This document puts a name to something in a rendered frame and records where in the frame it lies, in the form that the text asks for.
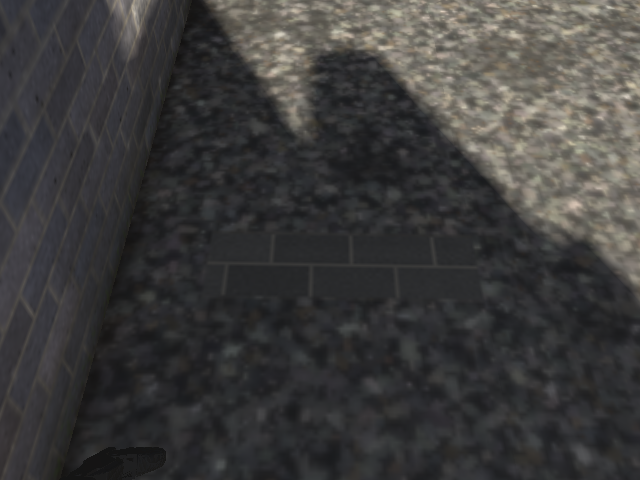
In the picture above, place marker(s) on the left robot hand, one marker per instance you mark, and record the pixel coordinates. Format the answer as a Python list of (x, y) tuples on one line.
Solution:
[(123, 464)]

